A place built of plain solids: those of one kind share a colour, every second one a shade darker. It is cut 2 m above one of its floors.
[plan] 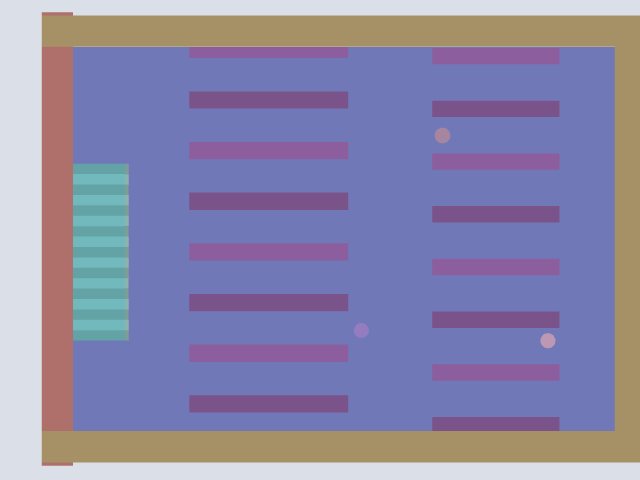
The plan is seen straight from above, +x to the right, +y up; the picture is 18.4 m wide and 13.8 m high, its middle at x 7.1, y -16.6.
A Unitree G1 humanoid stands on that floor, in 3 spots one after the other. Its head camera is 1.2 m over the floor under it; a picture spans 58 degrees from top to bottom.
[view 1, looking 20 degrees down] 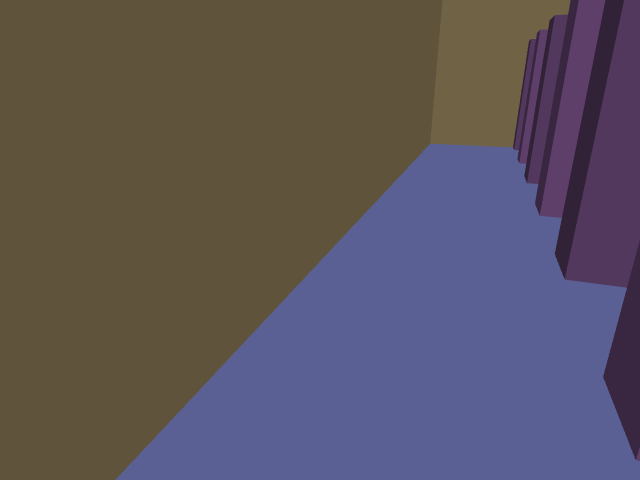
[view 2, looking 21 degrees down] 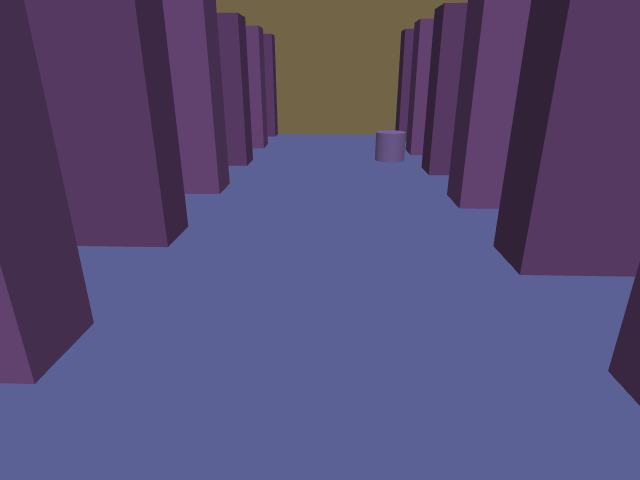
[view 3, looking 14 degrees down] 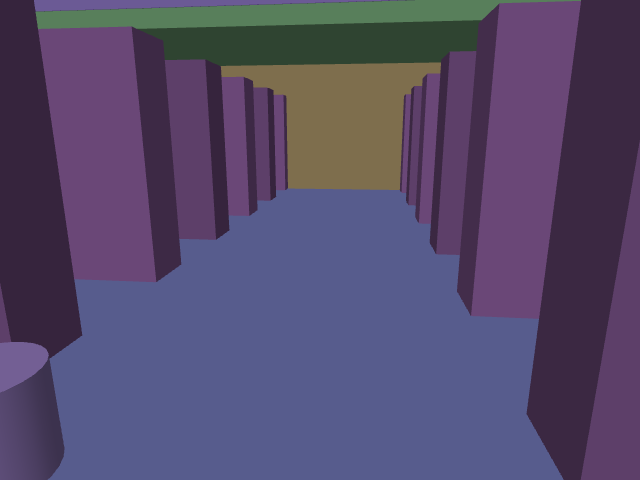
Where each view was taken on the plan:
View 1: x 14.60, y -12.70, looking -70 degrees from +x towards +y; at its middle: wall_wing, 3.04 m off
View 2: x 9.10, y -12.70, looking -88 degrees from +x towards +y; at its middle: floor_main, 3.35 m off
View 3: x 9.60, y -20.40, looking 96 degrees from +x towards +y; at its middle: floor_main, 4.96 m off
